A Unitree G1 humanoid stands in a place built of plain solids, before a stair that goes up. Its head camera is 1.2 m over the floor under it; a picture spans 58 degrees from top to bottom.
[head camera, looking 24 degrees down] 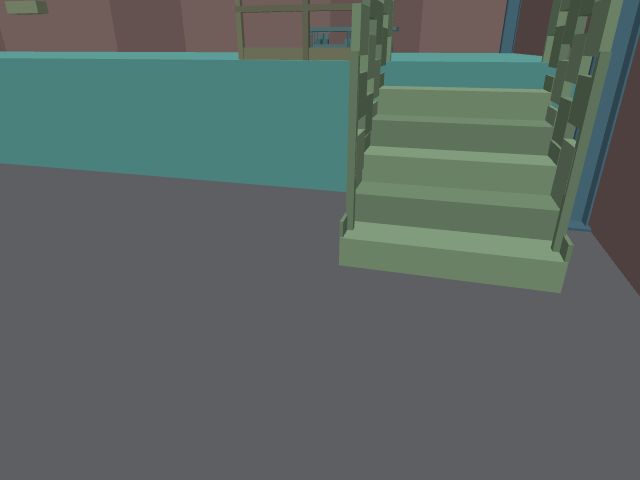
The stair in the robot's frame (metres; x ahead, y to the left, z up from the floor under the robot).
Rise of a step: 0.18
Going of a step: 0.28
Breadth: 1.22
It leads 16 degrees to the right of straight ahead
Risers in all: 6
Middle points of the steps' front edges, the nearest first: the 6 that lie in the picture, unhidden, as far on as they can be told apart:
2.16 -0.70 0.18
2.43 -0.77 0.37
2.71 -0.85 0.55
2.98 -0.93 0.73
3.25 -1.00 0.92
3.53 -1.08 1.10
